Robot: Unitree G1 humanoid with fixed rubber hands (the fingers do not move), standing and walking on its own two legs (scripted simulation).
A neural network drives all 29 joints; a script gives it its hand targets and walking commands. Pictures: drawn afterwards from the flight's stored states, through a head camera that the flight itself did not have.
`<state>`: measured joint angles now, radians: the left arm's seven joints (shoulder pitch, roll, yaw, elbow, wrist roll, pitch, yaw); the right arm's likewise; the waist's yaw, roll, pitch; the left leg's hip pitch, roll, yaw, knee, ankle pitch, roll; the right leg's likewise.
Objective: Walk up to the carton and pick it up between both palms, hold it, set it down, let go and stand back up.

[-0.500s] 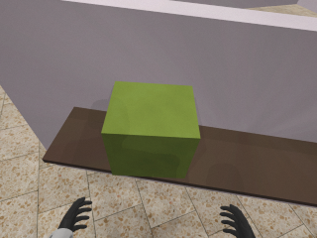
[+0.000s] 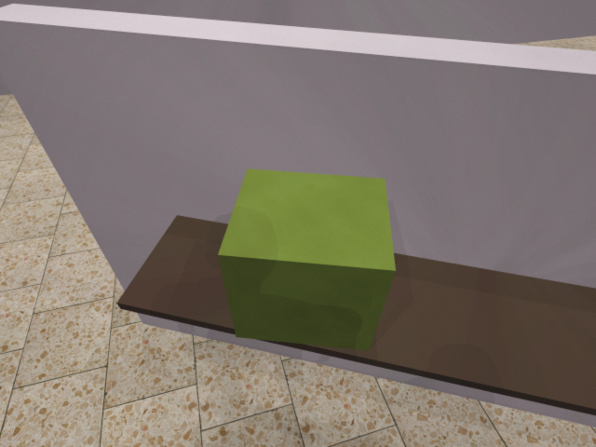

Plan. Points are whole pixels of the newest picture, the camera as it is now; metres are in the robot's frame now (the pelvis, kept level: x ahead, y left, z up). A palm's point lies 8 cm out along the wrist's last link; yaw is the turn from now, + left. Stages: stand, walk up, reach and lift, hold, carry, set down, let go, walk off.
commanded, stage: stand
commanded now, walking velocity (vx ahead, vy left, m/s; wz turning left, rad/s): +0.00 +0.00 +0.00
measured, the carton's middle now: (308, 260) +0.43 +0.00 -0.02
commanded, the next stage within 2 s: none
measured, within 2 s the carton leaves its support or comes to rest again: neither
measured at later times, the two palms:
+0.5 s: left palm out of the picture -0.01 +0.21 -0.13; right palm out of the picture +0.01 -0.24 -0.15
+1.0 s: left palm out of the picture -0.07 +0.15 -0.14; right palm out of the picture -0.01 -0.26 -0.16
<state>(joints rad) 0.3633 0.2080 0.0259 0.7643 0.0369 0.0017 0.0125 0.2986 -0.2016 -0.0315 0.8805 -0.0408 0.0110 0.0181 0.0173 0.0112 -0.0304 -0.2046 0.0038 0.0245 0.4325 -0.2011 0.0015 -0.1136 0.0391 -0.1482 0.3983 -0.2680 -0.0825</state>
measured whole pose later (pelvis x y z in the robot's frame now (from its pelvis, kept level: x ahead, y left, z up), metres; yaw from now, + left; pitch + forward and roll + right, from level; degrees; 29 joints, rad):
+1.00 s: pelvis +0.00 -0.05 +0.00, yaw +1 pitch -4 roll +1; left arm 0.43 0.09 0.01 1.10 0.03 0.00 0.06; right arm 0.30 -0.12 0.00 1.14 -0.01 0.04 -0.06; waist 0.03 0.02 0.03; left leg -0.18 0.06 -0.02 0.45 -0.21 -0.07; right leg -0.05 0.11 -0.19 0.36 -0.27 -0.16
